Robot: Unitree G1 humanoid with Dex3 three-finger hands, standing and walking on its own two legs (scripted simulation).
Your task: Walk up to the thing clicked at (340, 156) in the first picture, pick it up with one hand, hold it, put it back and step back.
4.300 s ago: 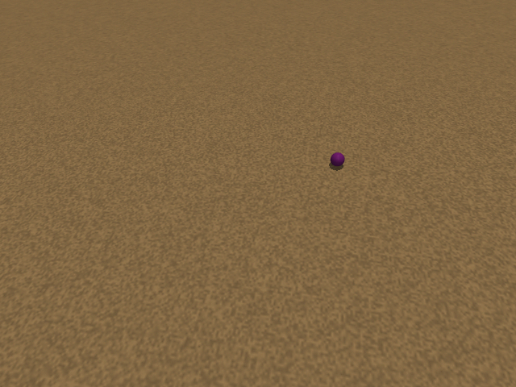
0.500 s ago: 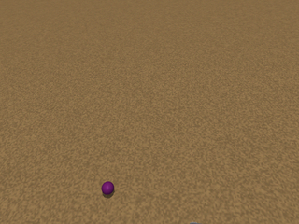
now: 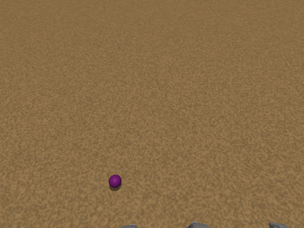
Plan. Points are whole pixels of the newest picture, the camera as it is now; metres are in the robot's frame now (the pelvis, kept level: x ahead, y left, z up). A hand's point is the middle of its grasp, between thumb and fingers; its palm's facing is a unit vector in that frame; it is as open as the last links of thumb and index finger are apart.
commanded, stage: walk up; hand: left
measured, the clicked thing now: (115, 181) +0.48 +0.28 -0.70
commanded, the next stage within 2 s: stand in 1.32 s
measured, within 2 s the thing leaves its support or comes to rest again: neither
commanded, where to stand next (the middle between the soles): +0.10 +0.04 m, yaw -1 degrees
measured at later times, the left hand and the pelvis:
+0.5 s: hand out of the picture +0.11 +0.27 -0.12, palm faces -0.04 -0.92 -0.39, open 7.4 cm; pelvis +0.03 +0.00 +0.03, yaw -1 degrees
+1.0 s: hand out of the picture +0.14 +0.26 -0.12, palm faces -0.08 -0.93 -0.36, open 7.4 cm; pelvis +0.04 +0.01 +0.04, yaw -3 degrees
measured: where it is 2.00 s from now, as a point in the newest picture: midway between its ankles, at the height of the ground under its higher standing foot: outside the picture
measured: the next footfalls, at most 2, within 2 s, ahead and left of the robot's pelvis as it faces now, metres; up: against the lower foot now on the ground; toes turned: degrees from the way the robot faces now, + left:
none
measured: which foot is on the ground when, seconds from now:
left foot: down 0.00-1.00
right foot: down 0.00-1.00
